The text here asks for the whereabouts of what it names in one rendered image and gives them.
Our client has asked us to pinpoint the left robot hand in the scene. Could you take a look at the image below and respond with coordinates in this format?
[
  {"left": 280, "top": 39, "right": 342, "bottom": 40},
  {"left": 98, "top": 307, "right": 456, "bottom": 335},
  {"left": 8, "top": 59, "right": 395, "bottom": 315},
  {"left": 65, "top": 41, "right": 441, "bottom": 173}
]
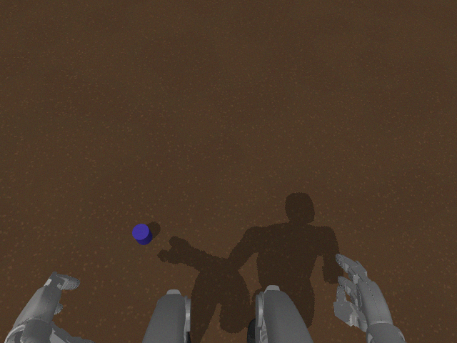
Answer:
[{"left": 12, "top": 272, "right": 95, "bottom": 343}]

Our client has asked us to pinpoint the right robot hand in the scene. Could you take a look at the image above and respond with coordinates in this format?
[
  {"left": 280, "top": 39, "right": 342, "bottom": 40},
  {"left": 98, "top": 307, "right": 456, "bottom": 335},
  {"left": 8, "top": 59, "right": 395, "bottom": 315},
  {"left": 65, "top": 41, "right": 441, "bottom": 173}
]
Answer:
[{"left": 333, "top": 254, "right": 393, "bottom": 333}]

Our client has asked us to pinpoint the tin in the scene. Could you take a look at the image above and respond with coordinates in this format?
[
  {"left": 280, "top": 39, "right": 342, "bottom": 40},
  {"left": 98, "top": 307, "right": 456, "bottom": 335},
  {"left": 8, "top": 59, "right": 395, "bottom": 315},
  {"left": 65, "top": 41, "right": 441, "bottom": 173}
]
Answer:
[{"left": 132, "top": 224, "right": 153, "bottom": 245}]

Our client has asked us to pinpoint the right robot arm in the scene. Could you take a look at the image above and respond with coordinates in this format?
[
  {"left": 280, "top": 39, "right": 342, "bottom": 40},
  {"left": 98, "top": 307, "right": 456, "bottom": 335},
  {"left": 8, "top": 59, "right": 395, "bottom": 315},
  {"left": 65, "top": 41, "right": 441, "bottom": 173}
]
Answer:
[{"left": 366, "top": 323, "right": 407, "bottom": 343}]

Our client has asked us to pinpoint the left robot arm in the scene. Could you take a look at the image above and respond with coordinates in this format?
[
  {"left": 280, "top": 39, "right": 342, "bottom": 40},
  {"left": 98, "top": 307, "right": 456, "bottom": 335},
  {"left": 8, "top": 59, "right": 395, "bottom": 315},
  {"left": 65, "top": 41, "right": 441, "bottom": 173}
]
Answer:
[{"left": 4, "top": 319, "right": 52, "bottom": 343}]

